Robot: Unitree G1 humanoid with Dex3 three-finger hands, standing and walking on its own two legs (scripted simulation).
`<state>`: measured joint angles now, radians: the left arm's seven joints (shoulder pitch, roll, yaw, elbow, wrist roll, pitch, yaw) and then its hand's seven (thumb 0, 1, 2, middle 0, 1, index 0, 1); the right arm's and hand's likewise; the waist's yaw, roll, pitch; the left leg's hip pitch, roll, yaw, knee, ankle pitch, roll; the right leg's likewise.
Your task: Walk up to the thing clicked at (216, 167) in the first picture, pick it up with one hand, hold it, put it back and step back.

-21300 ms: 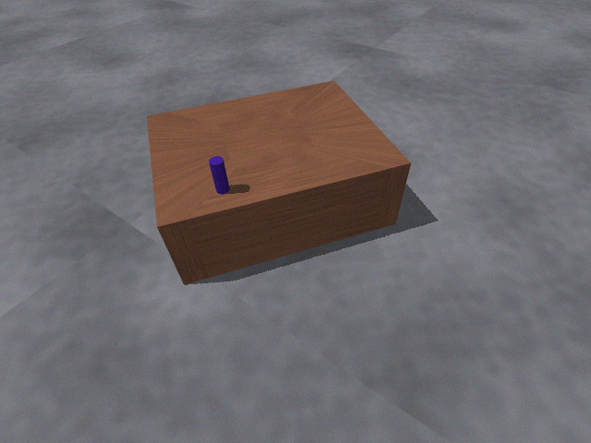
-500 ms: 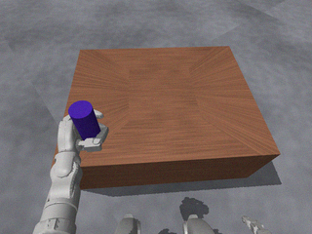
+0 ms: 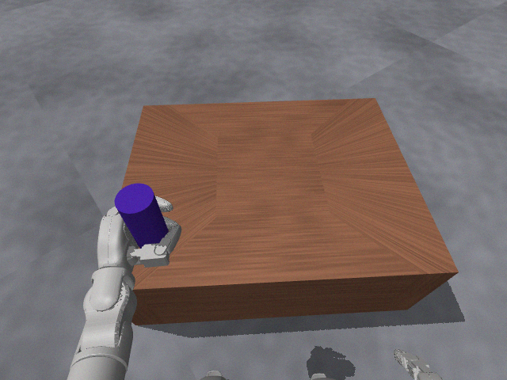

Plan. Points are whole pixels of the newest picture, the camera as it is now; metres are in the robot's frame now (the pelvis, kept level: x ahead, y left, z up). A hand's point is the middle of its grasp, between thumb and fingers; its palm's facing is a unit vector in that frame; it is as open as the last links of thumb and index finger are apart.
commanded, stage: lift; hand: left
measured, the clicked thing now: (147, 225) +0.36 +0.18 +0.06
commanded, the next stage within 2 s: hold in 0.16 s
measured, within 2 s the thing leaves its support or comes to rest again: neither
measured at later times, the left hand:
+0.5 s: hand (155, 232) +0.35 +0.17 +0.06, palm faces +0.09 -1.00 -0.01, open 6.8 cm
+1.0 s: hand (155, 234) +0.33 +0.16 +0.07, palm faces +0.08 -1.00 -0.01, open 6.8 cm
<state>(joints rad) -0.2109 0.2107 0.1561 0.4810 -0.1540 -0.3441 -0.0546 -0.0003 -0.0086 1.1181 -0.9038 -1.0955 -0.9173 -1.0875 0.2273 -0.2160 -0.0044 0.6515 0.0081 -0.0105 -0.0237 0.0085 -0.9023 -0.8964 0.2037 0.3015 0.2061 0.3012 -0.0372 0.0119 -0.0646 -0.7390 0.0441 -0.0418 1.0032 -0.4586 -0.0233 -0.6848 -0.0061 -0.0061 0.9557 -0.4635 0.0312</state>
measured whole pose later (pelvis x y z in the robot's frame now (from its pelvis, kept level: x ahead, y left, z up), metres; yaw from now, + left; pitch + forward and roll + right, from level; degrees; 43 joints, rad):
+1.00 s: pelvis +0.01 +0.00 +0.02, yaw +0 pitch +6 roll -1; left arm -0.13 0.18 0.13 0.40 -0.17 -0.31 -0.07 0.00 -0.01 1.12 -0.90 -1.10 -0.92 -1.09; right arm 0.22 -0.22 -0.01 0.65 0.01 -0.02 -0.03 0.01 -0.91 -0.90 0.20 0.30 0.21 0.30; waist -0.02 0.02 -0.03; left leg -0.56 0.04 -0.03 0.86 -0.41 -0.03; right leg -0.51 -0.01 0.00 0.83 -0.42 0.03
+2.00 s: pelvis +0.00 +0.00 +0.02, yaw +0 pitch +5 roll -1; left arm -0.12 0.19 0.14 0.42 -0.16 -0.34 -0.05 0.00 -0.01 1.12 -0.90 -1.10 -0.91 -1.10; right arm 0.22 -0.21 0.00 0.66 0.01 -0.03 -0.02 0.01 -0.91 -0.90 0.20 0.30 0.21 0.30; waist -0.02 0.01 -0.03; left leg -0.55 0.04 -0.03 0.86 -0.40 -0.02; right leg -0.50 -0.02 0.00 0.82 -0.41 0.03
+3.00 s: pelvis +0.00 +0.00 +0.02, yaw +0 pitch +5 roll -1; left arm -0.16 0.19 0.14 0.46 -0.15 -0.33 -0.04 0.00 -0.01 1.12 -0.90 -1.11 -0.91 -1.10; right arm 0.22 -0.21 0.00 0.67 0.01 -0.03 -0.03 0.01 -0.91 -0.90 0.20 0.30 0.21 0.30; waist -0.02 0.01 -0.03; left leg -0.54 0.04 -0.03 0.85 -0.40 -0.02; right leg -0.49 -0.02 0.00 0.81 -0.41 0.03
